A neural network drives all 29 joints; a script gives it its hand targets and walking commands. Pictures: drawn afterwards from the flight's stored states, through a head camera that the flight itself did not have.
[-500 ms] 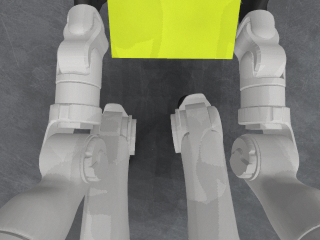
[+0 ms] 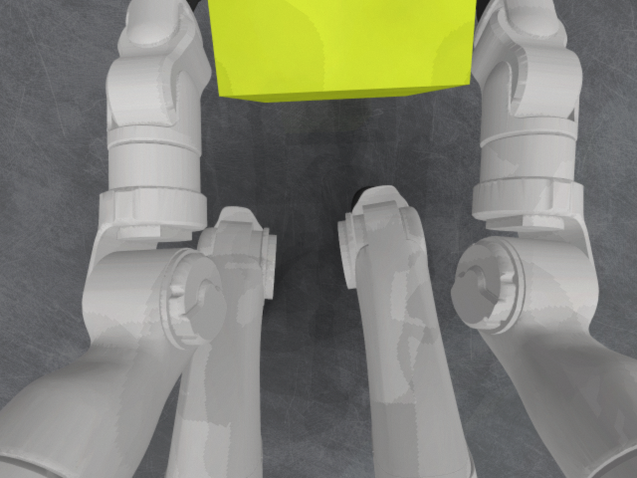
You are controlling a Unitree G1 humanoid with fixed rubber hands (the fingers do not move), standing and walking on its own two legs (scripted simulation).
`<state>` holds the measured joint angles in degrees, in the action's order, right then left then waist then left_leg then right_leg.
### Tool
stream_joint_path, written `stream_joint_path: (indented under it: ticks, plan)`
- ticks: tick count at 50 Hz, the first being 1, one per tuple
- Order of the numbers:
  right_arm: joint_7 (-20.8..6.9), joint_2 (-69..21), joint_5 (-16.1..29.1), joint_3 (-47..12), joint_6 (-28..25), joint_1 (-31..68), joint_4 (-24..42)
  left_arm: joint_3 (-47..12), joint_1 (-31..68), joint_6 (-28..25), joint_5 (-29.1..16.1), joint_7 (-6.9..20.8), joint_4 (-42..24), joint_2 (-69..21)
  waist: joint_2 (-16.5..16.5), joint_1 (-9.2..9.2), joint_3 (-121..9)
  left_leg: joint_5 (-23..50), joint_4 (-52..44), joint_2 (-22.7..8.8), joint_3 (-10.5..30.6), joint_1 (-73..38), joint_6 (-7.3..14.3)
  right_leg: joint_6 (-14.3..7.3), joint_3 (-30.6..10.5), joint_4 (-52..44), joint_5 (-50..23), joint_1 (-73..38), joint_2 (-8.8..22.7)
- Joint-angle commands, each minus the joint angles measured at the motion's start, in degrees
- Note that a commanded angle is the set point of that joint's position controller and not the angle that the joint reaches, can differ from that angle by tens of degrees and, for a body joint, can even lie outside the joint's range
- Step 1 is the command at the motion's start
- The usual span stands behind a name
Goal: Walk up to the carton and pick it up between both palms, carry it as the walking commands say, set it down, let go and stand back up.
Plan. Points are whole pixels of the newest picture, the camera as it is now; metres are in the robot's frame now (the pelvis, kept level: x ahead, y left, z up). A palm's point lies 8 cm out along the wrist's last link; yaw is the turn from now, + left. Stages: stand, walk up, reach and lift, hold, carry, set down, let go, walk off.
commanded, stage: reach and lift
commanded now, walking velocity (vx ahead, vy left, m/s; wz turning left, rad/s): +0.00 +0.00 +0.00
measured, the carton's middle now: (335, 0) +0.54 -0.07 -0.19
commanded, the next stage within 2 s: none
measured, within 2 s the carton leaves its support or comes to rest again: neither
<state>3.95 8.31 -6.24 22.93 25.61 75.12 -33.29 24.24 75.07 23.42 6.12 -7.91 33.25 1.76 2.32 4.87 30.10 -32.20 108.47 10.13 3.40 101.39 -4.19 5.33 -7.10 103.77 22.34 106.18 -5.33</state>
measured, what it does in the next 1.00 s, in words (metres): rises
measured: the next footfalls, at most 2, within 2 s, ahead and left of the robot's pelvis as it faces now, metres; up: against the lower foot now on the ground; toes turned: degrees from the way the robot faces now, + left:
none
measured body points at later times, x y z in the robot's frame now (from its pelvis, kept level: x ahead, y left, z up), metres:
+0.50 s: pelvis +0.00 -0.01 +0.05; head +0.30 -0.04 +0.38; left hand +0.53 +0.07 -0.04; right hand +0.50 -0.22 -0.04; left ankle +0.13 +0.12 -0.44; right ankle +0.18 -0.14 -0.44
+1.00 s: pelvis +0.00 +0.01 +0.10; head +0.29 -0.02 +0.44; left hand +0.52 +0.08 +0.02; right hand +0.49 -0.21 +0.02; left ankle +0.13 +0.12 -0.44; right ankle +0.18 -0.14 -0.44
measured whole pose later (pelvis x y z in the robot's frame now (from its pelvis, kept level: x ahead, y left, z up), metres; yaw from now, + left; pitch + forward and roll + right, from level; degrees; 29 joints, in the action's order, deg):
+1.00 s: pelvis +0.00 +0.01 +0.10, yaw -2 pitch +14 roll +0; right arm 4.8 5.6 -5.0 20.9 28.1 62.8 -30.0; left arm 20.2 64.1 26.2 6.2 -7.9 31.4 -0.4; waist 1.0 4.0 28.8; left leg -29.7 90.8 9.2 5.8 74.5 -2.8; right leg 4.9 -7.5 85.5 20.7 78.4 -5.8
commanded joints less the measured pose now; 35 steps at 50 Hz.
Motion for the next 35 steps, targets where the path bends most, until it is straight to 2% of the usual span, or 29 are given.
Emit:
stream_joint_path:
  ticks: [1, 2, 4, 5, 6, 7, 8, 9, 10, 11, 12, 13, 15, 16, 18, 19, 21, 22, 23, 24, 25, 26, 27, 28, 30, 31, 33, 34, 35]
  plan:
    - [-11.92, -54.62, 14.75, -43.11, -2.0, 43.9, 24.29, -44.94, 40.6, -0.58, -15.23, 12.73, -14.94, -59.3, -3.68, 4.46, -156.15, 22.63, -11.55, 2.9, -6.98, -35.55, 2.2, -2.33, 11.74, -7.27, -24.93, -64.45, -2.95]
    - [-11.82, -55.65, 15.15, -44.44, -1.63, 42.27, 21.41, -44.17, 38.24, -0.69, -14.09, 12.55, -13.67, -58.01, -4.19, 1.88, -153.03, 22.38, -11.69, 2.77, -7.58, -35.56, 2.43, -1.9, 11.43, -7.67, -23.08, -64.01, -2.52]
    - [-11.14, -53.28, 16.07, -45.96, -2.39, 41.76, 27.07, -46.93, 38.46, -1.35, -15.08, 10.88, -20.68, -58.18, -3.57, 2.18, -155.16, 25.11, -12.45, 2.82, -6.01, -40.42, 2.01, -2.36, 11.13, -7.44, -25.37, -66.06, -3.05]
    - [-10.72, -51.52, 16.61, -46.77, -2.8, 42.2, 31.71, -46.69, 34.84, -1.19, -14.48, 10.14, -19.48, -57.65, -3.07, 1.54, -155.79, 28.2, -12.35, 2.89, -5.79, -43.02, 2.03, -1.99, 11.32, -6.79, -27.43, -65.87, -3.18]
    - [-10.61, -51.84, 16.89, -47.16, -2.88, 43.03, 32.0, -46.04, 33.64, -1.48, -14.45, 9.6, -20.62, -56.9, -5.47, 1.13, -157.11, 28.39, -13.13, 2.7, -4.95, -45.04, 2.48, -2.11, 11.51, -7.16, -27.48, -66.01, -3.31]
    - [-10.52, -50.55, 16.95, -46.65, -3.11, 41.89, 30.81, -47.38, 33.5, -1.62, -15.35, 9.21, -21.01, -57.81, -4.28, 2.43, -153.74, 28.3, -13.55, 2.74, -4.77, -45.69, 2.14, -2.6, 11.57, -7.84, -26.65, -64.55, -3.45]
    - [-10.52, -50.22, 16.49, -45.67, -3.07, 38.69, 26.46, -47.52, 34.06, -1.67, -15.46, 9.27, -19.57, -58.31, -2.99, 2.94, -149.12, 26.59, -15.18, 2.3, -4.35, -46.23, 1.62, -3.01, 11.54, -8.71, -24.72, -62.35, -3.38]
    - [-10.83, -50.08, 15.5, -45.17, -2.94, 37.4, 24.3, -45.22, 30.82, -1.42, -13.2, 9.38, -15.4, -58.47, -3.33, 0.95, -144.05, 24.52, -15.79, 2.39, -4.87, -43.46, 1.54, -3.0, 11.69, -9.79, -22.58, -61.1, -3.35]
    - [-11.09, -50.79, 14.63, -44.18, -2.85, 34.6, 20.19, -44.69, 31.27, -1.66, -12.11, 9.51, -14.9, -57.17, -3.22, 1.04, -140.03, 20.53, -15.89, 1.95, -5.11, -41.15, 1.54, -2.87, 11.15, -10.4, -18.76, -59.42, -3.16]
    - [-11.14, -51.42, 13.67, -43.72, -3.34, 35.27, 17.52, -43.13, 28.39, -1.82, -11.19, 9.95, -9.35, -59.66, -4.9, 1.12, -133.02, 17.36, -17.3, 1.57, -4.44, -37.78, 1.67, -3.16, 11.79, -11.0, -15.67, -56.4, -2.74]
    - [-11.24, -52.41, 13.39, -42.88, -3.61, 35.15, 17.77, -42.92, 29.37, -2.05, -10.63, 10.04, -10.42, -59.62, -3.28, 0.6, -132.44, 16.28, -17.83, 1.52, -5.15, -39.33, 1.63, -3.14, 10.98, -12.56, -14.03, -57.29, -2.92]
    - [-11.72, -53.56, 13.48, -42.02, -3.56, 35.4, 13.44, -40.05, 28.16, -1.9, -9.18, 10.69, -4.63, -58.15, -4.62, -0.32, -124.91, 12.58, -18.5, 0.92, -4.67, -34.7, 2.19, -2.74, 11.38, -12.93, -10.56, -52.39, -2.36]
    - [-12.6, -56.9, 12.1, -41.11, -3.73, 33.72, 10.09, -39.7, 27.75, -2.09, -8.03, 11.6, -3.06, -59.8, -4.32, -1.09, -122.11, 9.19, -20.32, 0.91, -5.1, -34.94, 2.15, -2.79, 11.24, -14.89, -7.29, -51.85, -2.39]
    - [-12.64, -57.49, 12.57, -41.49, -3.94, 37.37, 10.57, -36.42, 27.56, -2.28, -6.96, 12.16, -0.95, -57.96, -5.89, -4.12, -120.91, 8.07, -20.23, 1.43, -6.75, -30.33, 2.76, -2.36, 10.3, -16.02, -6.3, -55.58, -2.07]
    - [-12.76, -60.77, 10.63, -39.82, -3.8, 35.03, 8.0, -38.84, 32.55, -2.58, -8.9, 13.31, -2.34, -61.08, -5.38, 0.81, -123.67, 6.03, -20.6, 1.21, -6.39, -29.7, 2.38, -2.38, 10.52, -17.36, -5.84, -57.76, -2.32]
    - [-13.14, -60.69, 8.97, -35.94, -3.18, 32.73, 0.03, -33.04, 28.64, -2.03, -5.02, 14.1, 5.25, -58.47, -5.11, -3.05, -112.27, 0.83, -22.12, 1.01, -7.18, -23.73, 2.92, -2.38, 10.0, -18.05, 1.19, -51.0, -1.99]
    - [-13.45, -63.53, 9.46, -35.68, -3.31, 33.7, 1.66, -34.86, 32.24, -2.4, -6.37, 15.13, 1.55, -60.55, -2.85, -2.35, -114.66, 0.15, -23.77, 1.34, -7.13, -24.88, 3.23, -2.67, 9.3, -19.67, 0.75, -54.97, -2.21]
    - [-13.53, -64.44, 10.47, -37.9, -3.49, 35.31, 4.8, -36.25, 33.11, -2.49, -7.66, 15.35, -0.33, -61.72, -3.41, -1.78, -119.81, 1.18, -23.4, 1.42, -7.4, -27.36, 3.03, -2.43, 9.13, -20.1, 0.41, -57.68, -2.25]
    - [-13.05, -65.55, 11.98, -38.93, -3.65, 37.07, 6.23, -37.03, 35.36, -3.08, -8.68, 15.08, -2.58, -61.17, -3.25, -2.82, -119.9, 3.1, -23.5, 1.21, -7.29, -25.32, 3.37, -2.23, 8.62, -19.97, -2.36, -59.08, -2.39]
    - [-12.94, -65.91, 11.88, -37.71, -3.54, 38.27, 6.12, -35.95, 35.45, -2.8, -8.61, 15.46, -0.62, -60.93, -4.22, -1.61, -119.47, 2.26, -24.05, 1.49, -6.75, -24.4, 3.77, -1.77, 8.74, -20.39, -1.82, -60.4, -2.17]
    - [-12.59, -66.66, 13.44, -40.47, -3.76, 39.1, 9.66, -36.4, 35.2, -2.91, -9.68, 15.5, -2.39, -62.64, -3.27, -4.1, -122.97, 3.86, -24.02, 1.7, -7.5, -25.23, 3.78, -2.06, 7.14, -20.67, -2.41, -64.56, -2.22]
    - [-12.41, -66.56, 14.52, -42.48, -3.25, 40.77, 14.04, -38.47, 36.18, -2.51, -12.12, 15.65, -5.77, -63.06, -5.12, -2.8, -130.45, 6.57, -24.59, 1.81, -7.11, -30.46, 3.57, -1.64, 7.96, -21.0, -4.48, -67.95, -2.6]
    - [-12.27, -65.12, 14.96, -43.38, -3.14, 41.84, 13.46, -39.04, 37.54, -2.36, -11.85, 15.6, -4.59, -61.43, -3.82, -2.81, -129.73, 3.89, -23.88, 1.91, -6.95, -27.73, 3.61, -1.59, 6.17, -21.47, -1.15, -67.7, -2.29]
    - [-11.82, -68.26, 16.06, -45.85, -2.77, 42.03, 15.48, -40.62, 38.57, -3.06, -13.49, 15.29, -9.59, -60.62, -8.08, -2.35, -136.39, 6.78, -24.06, 2.12, -5.81, -32.25, 4.4, -0.59, 6.75, -21.37, -3.88, -71.31, -2.27]
    - [-11.1, -62.75, 16.61, -47.64, -2.16, 44.45, 20.93, -42.17, 38.18, -1.54, -14.8, 14.94, -12.3, -60.4, -5.31, -1.97, -145.27, 8.99, -24.15, 2.34, -6.34, -36.5, 3.12, -1.11, 7.0, -21.11, -5.23, -75.32, -2.24]
    - [-10.38, -62.52, 18.04, -49.64, -1.81, 47.33, 25.0, -42.52, 38.24, -1.42, -14.97, 14.42, -13.81, -57.91, -7.4, -2.68, -149.09, 10.33, -23.88, 2.0, -5.62, -38.72, 3.68, -0.92, 6.45, -21.14, -6.84, -76.93, -2.05]
    - [-9.36, -57.96, 16.69, -48.8, -0.73, 46.74, 24.12, -41.06, 36.43, -0.05, -13.37, 13.18, -11.41, -55.0, -7.07, -3.22, -150.6, 10.19, -23.68, 1.5, -6.04, -41.13, 2.83, -0.7, 7.73, -20.42, -6.47, -75.6, -1.96]
    - [-8.99, -57.73, 17.48, -48.7, -0.23, 45.36, 27.05, -43.88, 37.21, 0.39, -14.69, 12.46, -16.03, -55.56, -7.71, -1.66, -152.82, 13.63, -24.9, 1.76, -5.71, -45.57, 3.33, -0.95, 9.5, -20.81, -11.59, -78.01, -2.57]
    - [-9.09, -56.87, 16.48, -46.57, 0.74, 42.59, 20.89, -41.37, 35.26, 1.5, -13.59, 12.65, -10.78, -55.69, -7.14, -2.87, -142.73, 9.35, -27.17, 1.11, -5.89, -42.43, 3.18, -1.09, 9.89, -22.01, -7.15, -74.2, -2.12]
